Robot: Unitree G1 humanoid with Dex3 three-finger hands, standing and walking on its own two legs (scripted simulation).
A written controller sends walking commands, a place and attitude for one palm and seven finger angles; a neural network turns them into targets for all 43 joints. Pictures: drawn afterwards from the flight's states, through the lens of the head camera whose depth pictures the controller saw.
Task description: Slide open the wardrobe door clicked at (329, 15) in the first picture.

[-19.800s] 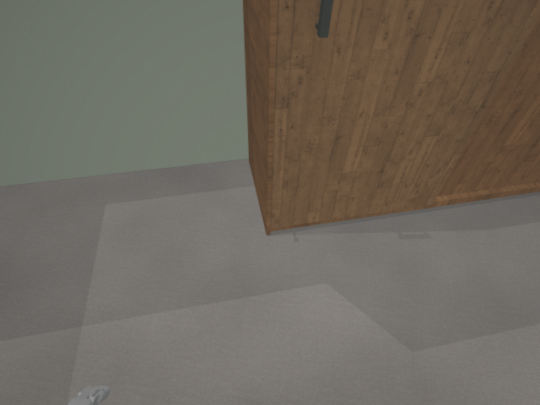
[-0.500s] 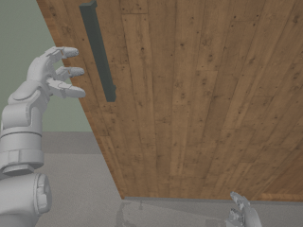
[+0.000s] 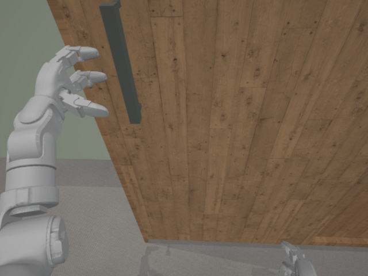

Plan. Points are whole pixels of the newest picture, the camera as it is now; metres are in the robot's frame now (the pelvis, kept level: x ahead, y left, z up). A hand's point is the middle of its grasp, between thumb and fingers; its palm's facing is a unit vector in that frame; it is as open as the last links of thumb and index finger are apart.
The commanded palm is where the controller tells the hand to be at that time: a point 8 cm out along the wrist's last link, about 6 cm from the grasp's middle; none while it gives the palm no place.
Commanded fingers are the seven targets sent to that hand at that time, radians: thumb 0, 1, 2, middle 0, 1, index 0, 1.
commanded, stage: move the hooked fingers beside the handle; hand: left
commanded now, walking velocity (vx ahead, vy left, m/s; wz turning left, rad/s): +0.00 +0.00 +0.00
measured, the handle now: (127, 68) +0.45 +0.15 +0.26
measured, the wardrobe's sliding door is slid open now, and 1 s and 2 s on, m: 0.00 0.00 0.00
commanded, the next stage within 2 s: feel for the door with the fingertips in 1.08 s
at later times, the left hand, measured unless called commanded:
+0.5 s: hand (86, 91) +0.39 +0.22 +0.24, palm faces +0.05 -1.00 -0.03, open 14.0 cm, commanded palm +0.36 +0.27 +0.25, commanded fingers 0.00 -0.50 0.30 -0.30 -1.20 -0.30 -1.20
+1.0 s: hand (86, 91) +0.38 +0.21 +0.25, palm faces +0.04 -1.00 -0.03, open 14.0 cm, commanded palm +0.36 +0.26 +0.25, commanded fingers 0.00 -0.50 0.30 -0.30 -1.20 -0.30 -1.20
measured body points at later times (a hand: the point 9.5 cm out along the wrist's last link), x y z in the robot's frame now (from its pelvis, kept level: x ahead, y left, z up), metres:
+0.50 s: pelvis +0.00 +0.00 +0.00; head -0.02 -0.02 +0.45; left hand +0.38 +0.27 +0.25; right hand +0.17 -0.24 -0.09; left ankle -0.03 +0.12 -0.74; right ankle +0.00 -0.12 -0.74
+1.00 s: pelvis +0.00 +0.00 +0.00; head -0.01 -0.02 +0.45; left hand +0.38 +0.27 +0.25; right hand +0.17 -0.24 -0.09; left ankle -0.03 +0.12 -0.74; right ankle +0.00 -0.12 -0.74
